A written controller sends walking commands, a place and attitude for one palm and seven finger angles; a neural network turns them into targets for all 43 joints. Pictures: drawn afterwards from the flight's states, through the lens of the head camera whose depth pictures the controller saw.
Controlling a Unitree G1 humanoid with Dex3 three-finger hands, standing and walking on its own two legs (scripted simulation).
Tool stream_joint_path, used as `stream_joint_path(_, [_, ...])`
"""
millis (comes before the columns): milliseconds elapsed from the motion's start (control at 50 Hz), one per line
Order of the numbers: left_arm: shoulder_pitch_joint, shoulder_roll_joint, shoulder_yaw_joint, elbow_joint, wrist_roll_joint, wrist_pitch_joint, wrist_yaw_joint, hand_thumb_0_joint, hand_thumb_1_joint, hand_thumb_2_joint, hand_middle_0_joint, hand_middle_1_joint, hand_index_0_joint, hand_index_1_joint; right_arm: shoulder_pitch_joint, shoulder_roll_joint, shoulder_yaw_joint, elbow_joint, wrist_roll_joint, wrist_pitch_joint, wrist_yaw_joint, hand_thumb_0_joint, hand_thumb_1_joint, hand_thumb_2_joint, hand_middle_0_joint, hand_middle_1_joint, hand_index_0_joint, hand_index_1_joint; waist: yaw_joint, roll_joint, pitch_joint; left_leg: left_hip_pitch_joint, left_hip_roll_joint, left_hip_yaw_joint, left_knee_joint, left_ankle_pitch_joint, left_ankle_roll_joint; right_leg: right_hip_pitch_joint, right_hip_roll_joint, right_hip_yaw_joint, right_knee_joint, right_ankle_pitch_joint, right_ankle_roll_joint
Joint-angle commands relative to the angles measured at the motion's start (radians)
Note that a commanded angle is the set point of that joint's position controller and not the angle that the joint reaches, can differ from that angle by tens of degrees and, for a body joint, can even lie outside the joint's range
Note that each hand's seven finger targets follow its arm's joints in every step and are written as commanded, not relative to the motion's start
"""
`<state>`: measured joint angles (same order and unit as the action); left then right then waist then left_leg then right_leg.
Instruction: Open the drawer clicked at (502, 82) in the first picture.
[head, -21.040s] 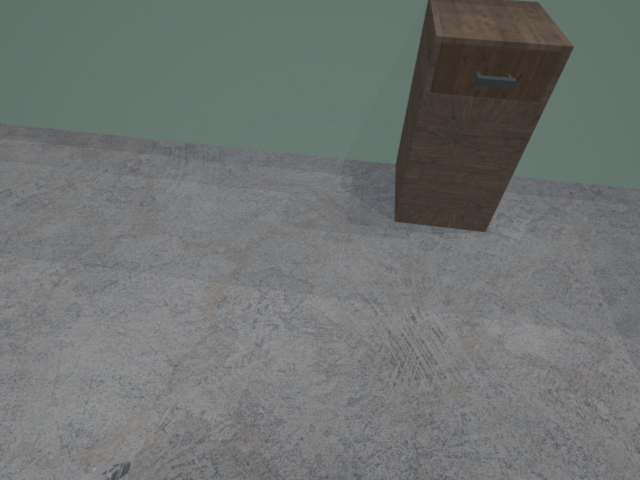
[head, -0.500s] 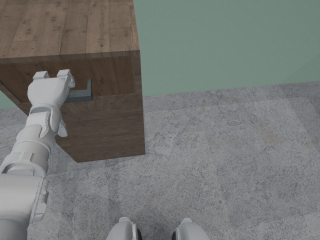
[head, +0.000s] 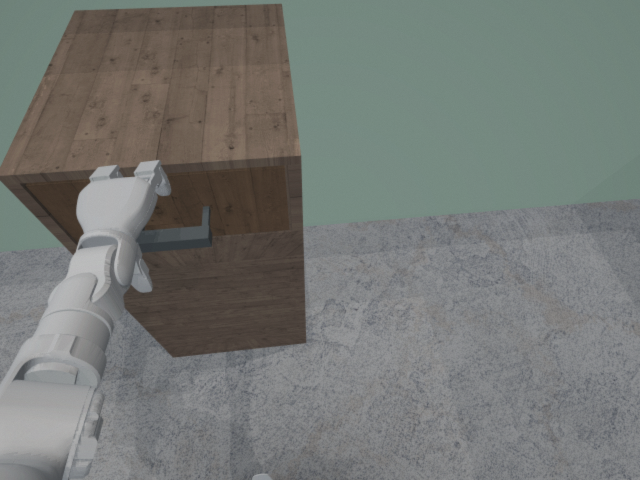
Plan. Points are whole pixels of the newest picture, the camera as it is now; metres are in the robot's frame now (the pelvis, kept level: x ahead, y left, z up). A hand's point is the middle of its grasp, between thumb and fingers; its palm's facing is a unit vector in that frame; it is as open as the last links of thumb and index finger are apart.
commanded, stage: lift the fingers back up to retry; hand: left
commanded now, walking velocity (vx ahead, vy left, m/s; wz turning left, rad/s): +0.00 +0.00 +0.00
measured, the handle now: (173, 227) +0.49 +0.23 -0.03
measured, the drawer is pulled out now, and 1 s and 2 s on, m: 0.00 0.00 0.00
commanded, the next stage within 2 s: re-aim the fingers above the handle in 0.10 s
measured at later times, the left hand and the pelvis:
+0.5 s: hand (140, 233) +0.43 +0.24 +0.03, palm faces -0.06 -0.02 -1.00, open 13.8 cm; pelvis +0.00 -0.03 +0.00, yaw +1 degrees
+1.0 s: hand (138, 246) +0.42 +0.24 +0.02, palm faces -0.10 -0.05 -0.99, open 13.8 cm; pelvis +0.00 -0.02 +0.01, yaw +1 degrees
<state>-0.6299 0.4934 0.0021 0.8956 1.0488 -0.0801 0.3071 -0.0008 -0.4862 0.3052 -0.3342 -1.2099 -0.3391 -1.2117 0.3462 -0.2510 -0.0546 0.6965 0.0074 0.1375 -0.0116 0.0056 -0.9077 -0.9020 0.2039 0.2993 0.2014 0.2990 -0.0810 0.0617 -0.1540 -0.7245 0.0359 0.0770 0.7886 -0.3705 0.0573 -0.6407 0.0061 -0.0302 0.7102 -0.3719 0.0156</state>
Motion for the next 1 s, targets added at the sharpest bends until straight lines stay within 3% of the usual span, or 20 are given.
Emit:
stream_joint_path(0, [-0.334,0.189,0.027,-0.146,-0.002,0.021,0.025,0.0,-0.5,0.3,-0.3,-1.2,-0.3,-1.2,0.084,-0.166,-0.062,-0.073,0.0,-0.008,0.0,0.0,-0.9,-0.9,0.2,0.3,0.2,0.3,-0.003,0.013,-0.305,0.418,-0.001,-0.088,-0.089,0.546,-0.018,0.023,0.066,-0.03,-0.062,0.316,-0.058])
stream_joint_path(80, [-0.329,0.187,0.026,-0.175,-0.009,0.011,0.004,0.0,-0.5,0.3,-0.3,-1.2,-0.3,-1.2,0.075,-0.167,-0.063,-0.086,0.0,0.001,0.001,0.0,-0.9,-0.9,0.2,0.3,0.2,0.3,0.003,0.002,-0.318,0.432,-0.005,-0.079,-0.097,0.53,-0.014,0.058,0.062,-0.019,-0.07,0.33,-0.058])
stream_joint_path(160, [-0.386,0.251,0.069,-0.235,0.005,-0.031,0.011,0.0,-0.5,0.3,-0.3,-1.2,-0.3,-1.2,0.064,-0.162,-0.059,-0.095,-0.001,0.002,-0.009,0.0,-0.9,-0.9,0.2,0.3,0.2,0.3,0.002,-0.005,-0.348,0.412,-0.02,-0.067,-0.096,0.483,-0.003,0.1,0.058,-0.001,-0.072,0.348,-0.054])
stream_joint_path(180, [-0.377,0.285,0.103,-0.207,0.009,-0.035,0.022,0.0,-0.5,0.3,-0.3,-1.2,-0.3,-1.2,0.06,-0.163,-0.061,-0.09,-0.001,0.002,-0.016,0.0,-0.9,-0.9,0.2,0.3,0.2,0.3,0.003,0.0,-0.306,0.388,-0.024,-0.064,-0.091,0.457,-0.002,0.093,0.057,0.0,-0.072,0.339,-0.058])
stream_joint_path(240, [-0.459,0.238,0.06,-0.258,0.012,-0.056,0.051,0.0,-0.5,0.3,-0.3,-1.2,-0.3,-1.2,0.057,-0.152,-0.061,-0.089,-0.004,-0.012,-0.016,0.0,-0.9,-0.9,0.2,0.3,0.2,0.3,-0.014,0.006,-0.335,0.382,-0.03,-0.063,-0.083,0.437,0.0,0.095,0.053,0.006,-0.069,0.334,-0.056])
stream_joint_path(300, [-0.422,0.297,0.11,-0.204,0.024,-0.044,0.076,0.0,-0.5,0.3,-0.3,-1.2,-0.3,-1.2,0.061,-0.156,-0.058,-0.084,-0.003,-0.017,-0.017,0.0,-0.9,-0.9,0.2,0.3,0.2,0.3,0.003,0.032,-0.372,0.369,-0.038,-0.058,-0.074,0.43,-0.003,0.1,0.056,0.01,-0.061,0.338,-0.054])
stream_joint_path(320, [-0.422,0.262,0.081,-0.183,0.02,-0.032,0.077,0.0,-0.5,0.3,-0.3,-1.2,-0.3,-1.2,0.06,-0.154,-0.06,-0.079,-0.003,-0.018,-0.017,0.0,-0.9,-0.9,0.2,0.3,0.2,0.3,-0.011,0.029,-0.352,0.362,-0.039,-0.053,-0.069,0.42,-0.002,0.096,0.056,0.011,-0.062,0.343,-0.054])
stream_joint_path(440, [-0.396,0.26,0.054,-0.079,0.004,0.027,0.033,0.0,-0.5,0.3,-0.3,-1.2,-0.3,-1.2,0.07,-0.164,-0.053,-0.078,0.008,-0.014,-0.014,0.0,-0.9,-0.9,0.2,0.3,0.2,0.3,-0.016,-0.031,-0.342,0.299,-0.044,-0.034,-0.081,0.389,0.003,0.167,0.046,0.026,-0.083,0.399,-0.046])
stream_joint_path(460, [-0.389,0.234,0.028,-0.081,-0.004,0.024,0.017,0.0,-0.5,0.3,-0.3,-1.2,-0.3,-1.2,0.071,-0.165,-0.055,-0.079,0.007,-0.016,-0.015,0.0,-0.9,-0.9,0.2,0.3,0.2,0.3,-0.021,-0.03,-0.335,0.301,-0.045,-0.028,-0.08,0.378,0.004,0.17,0.045,0.03,-0.09,0.408,-0.04])
stream_joint_path(560, [-0.402,0.271,0.056,-0.128,-0.016,-0.048,-0.022,0.0,-0.5,0.3,-0.3,-1.2,-0.3,-1.2,0.081,-0.168,-0.058,-0.075,0.004,-0.016,-0.03,0.0,-0.9,-0.9,0.2,0.3,0.2,0.3,-0.027,-0.043,-0.319,0.29,-0.048,-0.032,-0.082,0.362,0.011,0.187,0.043,0.042,-0.097,0.419,-0.039])
stream_joint_path(580, [-0.414,0.325,0.099,-0.157,-0.004,-0.069,-0.017,0.0,-0.5,0.3,-0.3,-1.2,-0.3,-1.2,0.082,-0.168,-0.056,-0.076,0.007,-0.014,-0.033,0.0,-0.9,-0.9,0.2,0.3,0.2,0.3,-0.011,-0.024,-0.341,0.282,-0.048,-0.036,-0.083,0.366,0.01,0.184,0.044,0.045,-0.088,0.409,-0.04])
stream_joint_path(600, [-0.402,0.296,0.082,-0.156,-0.009,-0.078,-0.01,0.0,-0.5,0.3,-0.3,-1.2,-0.3,-1.2,0.079,-0.164,-0.058,-0.077,0.004,-0.015,-0.034,0.0,-0.9,-0.9,0.2,0.3,0.2,0.3,-0.016,-0.008,-0.316,0.281,-0.05,-0.034,-0.082,0.362,0.009,0.178,0.044,0.042,-0.088,0.404,-0.044])
stream_joint_path(660, [-0.377,0.389,0.177,-0.166,0.014,-0.099,0.035,0.0,-0.5,0.3,-0.3,-1.2,-0.3,-1.2,0.082,-0.163,-0.06,-0.07,0.0,-0.012,-0.032,0.0,-0.9,-0.9,0.2,0.3,0.2,0.3,0.019,0.023,-0.366,0.274,-0.05,-0.037,-0.071,0.413,0.006,0.187,0.048,0.042,-0.059,0.431,-0.048])
stream_joint_path(680, [-0.374,0.366,0.16,-0.182,0.016,-0.096,0.051,0.0,-0.5,0.3,-0.3,-1.2,-0.3,-1.2,0.076,-0.158,-0.058,-0.077,0.0,-0.013,-0.029,0.0,-0.9,-0.9,0.2,0.3,0.2,0.3,0.02,0.048,-0.369,0.274,-0.051,-0.035,-0.069,0.418,0.003,0.177,0.049,0.038,-0.054,0.43,-0.049])
stream_joint_path(740, [-0.324,0.39,0.192,-0.119,0.019,-0.058,0.082,0.0,-0.5,0.3,-0.3,-1.2,-0.3,-1.2,0.072,-0.164,-0.058,-0.07,-0.003,-0.013,-0.019,0.0,-0.9,-0.9,0.2,0.3,0.2,0.3,0.029,-0.004,-0.371,0.244,-0.047,-0.03,-0.065,0.428,0.002,0.199,0.048,0.036,-0.049,0.453,-0.046])
stream_joint_path(760, [-0.287,0.377,0.184,-0.104,0.013,-0.039,0.083,0.0,-0.5,0.3,-0.3,-1.2,-0.3,-1.2,0.075,-0.164,-0.058,-0.075,-0.002,-0.013,-0.016,0.0,-0.9,-0.9,0.2,0.3,0.2,0.3,0.041,0.004,-0.386,0.245,-0.051,-0.024,-0.065,0.426,-0.001,0.213,0.05,0.034,-0.042,0.459,-0.045])
stream_joint_path(820, [-0.293,0.31,0.12,-0.104,0.014,-0.002,0.068,0.0,-0.5,0.3,-0.3,-1.2,-0.3,-1.2,0.076,-0.167,-0.063,-0.08,0.008,-0.014,-0.008,0.0,-0.9,-0.9,0.2,0.3,0.2,0.3,0.023,-0.011,-0.373,0.274,-0.042,-0.022,-0.081,0.422,-0.001,0.19,0.053,0.024,-0.063,0.439,-0.044])
stream_joint_path(900, [-0.334,0.196,0.021,-0.192,-0.021,-0.019,0.02,0.0,-0.5,0.3,-0.3,-1.2,-0.3,-1.2,0.074,-0.165,-0.073,-0.076,0.007,-0.017,-0.012,0.0,-0.9,-0.9,0.2,0.3,0.2,0.3,-0.016,-0.007,-0.368,0.371,-0.036,-0.032,-0.089,0.446,0.005,0.174,0.056,0.023,-0.088,0.431,-0.044])
stream_joint_path(920, [-0.359,0.213,0.035,-0.23,-0.021,-0.036,0.011,0.0,-0.5,0.3,-0.3,-1.2,-0.3,-1.2,0.076,-0.163,-0.074,-0.074,0.008,-0.018,-0.013,0.0,-0.9,-0.9,0.2,0.3,0.2,0.3,-0.016,-0.015,-0.389,0.395,-0.034,-0.04,-0.091,0.458,0.007,0.164,0.057,0.022,-0.09,0.425,-0.043])
stream_joint_path(980, [-0.408,0.181,0.004,-0.248,-0.017,-0.073,0.008,0.0,-0.5,0.3,-0.3,-1.2,-0.3,-1.2,0.071,-0.159,-0.072,-0.062,0.005,-0.019,-0.02,0.0,-0.9,-0.9,0.2,0.3,0.2,0.3,-0.04,-0.01,-0.296,0.413,-0.032,-0.064,-0.102,0.422,0.005,0.079,0.06,0.009,-0.101,0.337,-0.046])
